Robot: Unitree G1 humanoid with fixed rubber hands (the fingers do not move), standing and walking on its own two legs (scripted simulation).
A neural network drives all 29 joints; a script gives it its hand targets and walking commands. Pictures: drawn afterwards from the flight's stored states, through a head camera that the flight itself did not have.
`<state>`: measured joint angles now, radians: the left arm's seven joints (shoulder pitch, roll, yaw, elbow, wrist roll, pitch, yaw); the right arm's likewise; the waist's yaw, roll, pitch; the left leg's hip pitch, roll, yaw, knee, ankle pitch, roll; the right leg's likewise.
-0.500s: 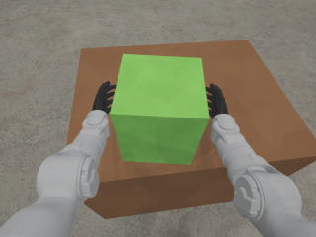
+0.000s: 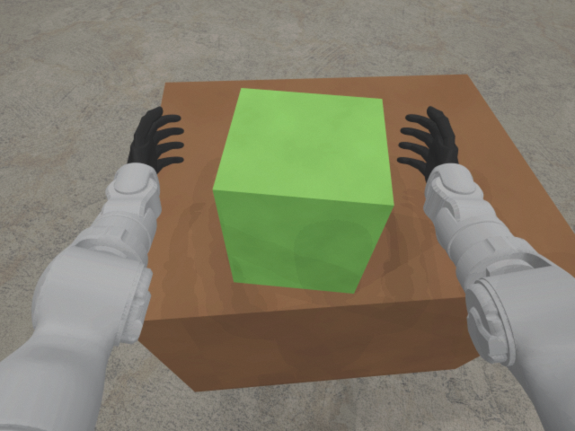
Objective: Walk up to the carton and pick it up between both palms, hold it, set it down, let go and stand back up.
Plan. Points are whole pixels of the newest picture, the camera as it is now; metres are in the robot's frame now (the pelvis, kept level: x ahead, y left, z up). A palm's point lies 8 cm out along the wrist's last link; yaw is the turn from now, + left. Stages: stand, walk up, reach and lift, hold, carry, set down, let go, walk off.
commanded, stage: set down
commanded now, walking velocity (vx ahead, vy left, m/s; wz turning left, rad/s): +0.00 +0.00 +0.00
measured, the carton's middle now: (301, 198) +0.48 +0.02 +0.02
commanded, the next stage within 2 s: none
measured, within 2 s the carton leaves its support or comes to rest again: neither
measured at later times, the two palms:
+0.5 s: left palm (130, 107) +0.48 +0.24 +0.19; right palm (467, 115) +0.48 -0.17 +0.19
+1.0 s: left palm (140, 181) +0.42 +0.23 +0.13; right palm (449, 194) +0.41 -0.16 +0.13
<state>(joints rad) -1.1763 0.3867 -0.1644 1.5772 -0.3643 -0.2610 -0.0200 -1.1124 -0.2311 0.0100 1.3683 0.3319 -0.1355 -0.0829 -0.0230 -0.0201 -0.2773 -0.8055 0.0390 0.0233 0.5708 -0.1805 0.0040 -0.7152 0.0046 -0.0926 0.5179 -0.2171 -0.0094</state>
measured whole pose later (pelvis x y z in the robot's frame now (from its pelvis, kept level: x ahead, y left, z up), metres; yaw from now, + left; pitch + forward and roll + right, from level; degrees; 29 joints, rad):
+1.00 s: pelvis +0.00 -0.01 +0.02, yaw -1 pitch +8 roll -1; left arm -0.80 0.37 0.05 1.00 -0.22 0.06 -0.04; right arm -0.78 -0.16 0.05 0.89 0.32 0.09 -0.22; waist 0.01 -0.03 -0.10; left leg -0.40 0.05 0.06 0.42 -0.15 0.00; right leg -0.33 0.02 -0.06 0.37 -0.17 -0.02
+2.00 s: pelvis +0.01 +0.00 +0.02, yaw +0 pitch -1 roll -1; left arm -0.01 0.29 0.02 0.61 -0.20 -0.27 -0.06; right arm -0.01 -0.06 0.05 0.59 0.19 -0.27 -0.12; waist 0.04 -0.03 0.01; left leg -0.22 0.03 0.05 0.44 -0.20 0.00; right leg -0.15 0.00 -0.06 0.39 -0.23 -0.01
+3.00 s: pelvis +0.02 -0.02 +0.02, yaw -1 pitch -4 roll +0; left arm 0.21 0.24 0.01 0.54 -0.06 0.00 -0.03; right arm 0.19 -0.16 0.02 0.68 0.06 -0.21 -0.02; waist 0.02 -0.01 0.05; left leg -0.10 0.04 0.07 0.35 -0.18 -0.01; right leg -0.05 0.01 -0.04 0.34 -0.23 -0.02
